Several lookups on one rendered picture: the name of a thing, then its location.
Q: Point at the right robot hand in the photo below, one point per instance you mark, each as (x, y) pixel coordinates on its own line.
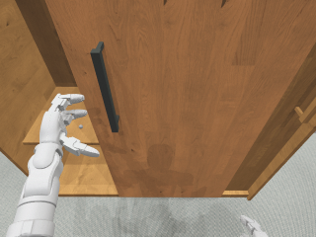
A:
(252, 226)

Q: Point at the left robot hand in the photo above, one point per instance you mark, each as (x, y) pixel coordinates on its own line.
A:
(55, 120)

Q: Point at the handle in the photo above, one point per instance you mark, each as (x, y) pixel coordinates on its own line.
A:
(309, 112)
(102, 77)

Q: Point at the robot left forearm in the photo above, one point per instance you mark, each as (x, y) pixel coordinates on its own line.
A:
(38, 200)

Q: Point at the wardrobe door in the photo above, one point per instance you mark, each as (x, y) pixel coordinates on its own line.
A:
(193, 82)
(280, 127)

